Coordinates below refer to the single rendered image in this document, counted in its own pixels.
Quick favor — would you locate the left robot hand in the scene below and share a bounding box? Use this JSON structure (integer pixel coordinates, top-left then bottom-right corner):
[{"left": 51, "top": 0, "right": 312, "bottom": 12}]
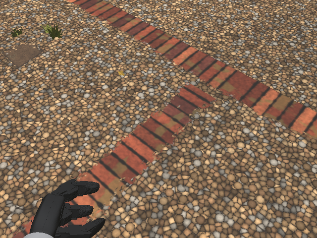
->
[{"left": 30, "top": 178, "right": 106, "bottom": 238}]

